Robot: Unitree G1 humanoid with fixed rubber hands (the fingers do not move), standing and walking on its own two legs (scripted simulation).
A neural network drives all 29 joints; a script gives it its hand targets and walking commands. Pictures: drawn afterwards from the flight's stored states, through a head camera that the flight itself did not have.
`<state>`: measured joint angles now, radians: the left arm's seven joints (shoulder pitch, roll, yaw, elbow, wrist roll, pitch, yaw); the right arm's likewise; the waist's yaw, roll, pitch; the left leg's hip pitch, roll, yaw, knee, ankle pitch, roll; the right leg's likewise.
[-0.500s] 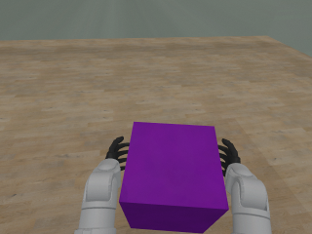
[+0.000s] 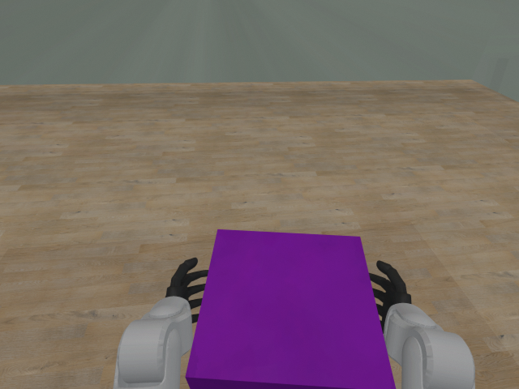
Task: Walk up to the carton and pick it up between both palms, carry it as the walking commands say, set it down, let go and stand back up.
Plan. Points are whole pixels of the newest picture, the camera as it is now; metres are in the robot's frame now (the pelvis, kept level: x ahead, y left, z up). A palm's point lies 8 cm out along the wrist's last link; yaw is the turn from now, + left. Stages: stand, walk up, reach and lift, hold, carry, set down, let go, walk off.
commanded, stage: carry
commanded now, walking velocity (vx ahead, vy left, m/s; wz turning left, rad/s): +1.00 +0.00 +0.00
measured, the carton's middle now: (282, 338) +0.22 -0.01 +0.02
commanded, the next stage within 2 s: none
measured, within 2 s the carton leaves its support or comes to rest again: neither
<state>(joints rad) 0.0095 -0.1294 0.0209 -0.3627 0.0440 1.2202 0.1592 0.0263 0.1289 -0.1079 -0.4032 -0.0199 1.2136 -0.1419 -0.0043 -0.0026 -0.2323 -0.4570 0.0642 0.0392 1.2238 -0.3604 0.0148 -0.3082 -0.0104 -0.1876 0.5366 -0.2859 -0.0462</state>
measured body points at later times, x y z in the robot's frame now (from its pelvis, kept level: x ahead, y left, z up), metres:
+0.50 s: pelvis +0.39 +0.07 +0.01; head +0.39 +0.09 +0.46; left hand +0.66 +0.18 +0.06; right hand +0.61 -0.12 +0.08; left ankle +0.36 +0.15 -0.73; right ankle +0.34 -0.06 -0.64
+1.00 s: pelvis +0.84 +0.01 +0.01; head +0.84 +0.00 +0.46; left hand +1.07 +0.17 +0.08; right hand +1.10 -0.13 +0.08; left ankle +0.86 +0.14 -0.68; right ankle +0.83 -0.08 -0.73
